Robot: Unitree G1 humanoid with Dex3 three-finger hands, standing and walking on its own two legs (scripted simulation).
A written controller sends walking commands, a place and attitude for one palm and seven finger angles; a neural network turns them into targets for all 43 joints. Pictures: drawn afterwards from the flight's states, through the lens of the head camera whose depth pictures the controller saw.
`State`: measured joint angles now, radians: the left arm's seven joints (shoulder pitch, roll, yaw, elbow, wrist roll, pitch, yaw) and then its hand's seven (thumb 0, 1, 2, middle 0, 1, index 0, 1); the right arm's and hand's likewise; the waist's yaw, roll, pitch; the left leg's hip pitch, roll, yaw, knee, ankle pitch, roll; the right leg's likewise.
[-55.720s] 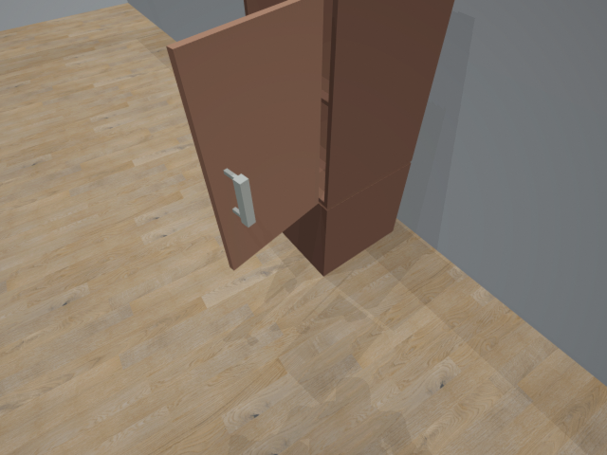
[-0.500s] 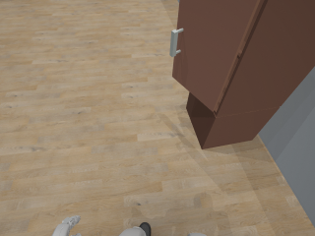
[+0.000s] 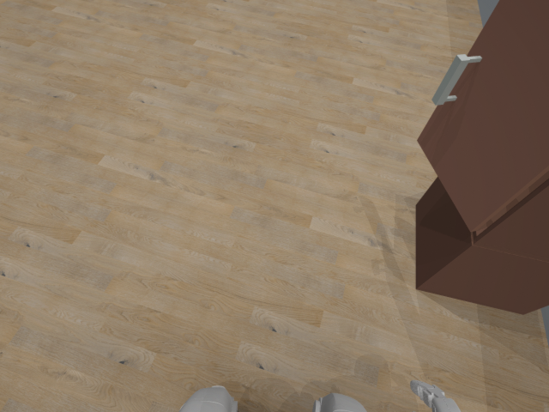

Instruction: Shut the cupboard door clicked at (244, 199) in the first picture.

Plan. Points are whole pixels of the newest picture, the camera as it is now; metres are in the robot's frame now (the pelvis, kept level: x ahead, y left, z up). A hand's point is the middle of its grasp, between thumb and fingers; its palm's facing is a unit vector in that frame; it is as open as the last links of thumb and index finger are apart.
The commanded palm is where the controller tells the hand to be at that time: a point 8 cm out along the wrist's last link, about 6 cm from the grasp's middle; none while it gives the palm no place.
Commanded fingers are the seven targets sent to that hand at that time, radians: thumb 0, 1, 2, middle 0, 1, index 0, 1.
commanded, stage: walk to a spot facing it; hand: left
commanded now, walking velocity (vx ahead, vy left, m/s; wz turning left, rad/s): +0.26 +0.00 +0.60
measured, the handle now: (456, 80) +0.88 -0.41 -0.06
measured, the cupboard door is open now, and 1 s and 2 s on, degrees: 25 25 25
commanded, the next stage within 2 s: turn to face it in 1.62 s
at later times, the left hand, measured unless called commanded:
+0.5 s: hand out of the picture +0.04 +0.15 -0.13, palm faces +0.34 -0.91 -0.24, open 7.4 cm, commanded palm none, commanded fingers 0.00 0.90 0.90 -0.20 -0.30 -0.20 -0.30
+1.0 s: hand (96, 358) +0.18 +0.30 -0.14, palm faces +0.55 -0.81 -0.21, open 7.4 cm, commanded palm none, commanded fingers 0.00 0.90 0.90 -0.20 -0.30 -0.20 -0.30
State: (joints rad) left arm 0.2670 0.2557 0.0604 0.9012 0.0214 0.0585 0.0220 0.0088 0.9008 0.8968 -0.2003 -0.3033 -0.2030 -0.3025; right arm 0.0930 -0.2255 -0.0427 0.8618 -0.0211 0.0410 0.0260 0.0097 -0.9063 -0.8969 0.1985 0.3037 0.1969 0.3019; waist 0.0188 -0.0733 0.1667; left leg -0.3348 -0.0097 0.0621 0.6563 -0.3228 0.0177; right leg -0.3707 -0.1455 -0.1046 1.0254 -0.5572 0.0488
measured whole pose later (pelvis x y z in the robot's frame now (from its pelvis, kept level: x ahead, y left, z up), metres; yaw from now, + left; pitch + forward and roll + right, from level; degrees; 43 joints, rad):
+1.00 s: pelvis +0.22 +0.09 +0.02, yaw +33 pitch +0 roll +1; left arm 0.20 0.22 0.07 0.93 0.03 -0.01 -0.03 0.01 0.91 0.90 -0.19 -0.30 -0.20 -0.30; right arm 0.27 -0.18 -0.03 0.98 -0.02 -0.04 -0.01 0.01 -0.92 -0.90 0.20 0.30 0.20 0.30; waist -0.01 -0.03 0.06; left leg -0.14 -0.05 0.08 0.39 -0.25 0.08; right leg -0.60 -0.16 -0.04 1.00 -0.18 0.05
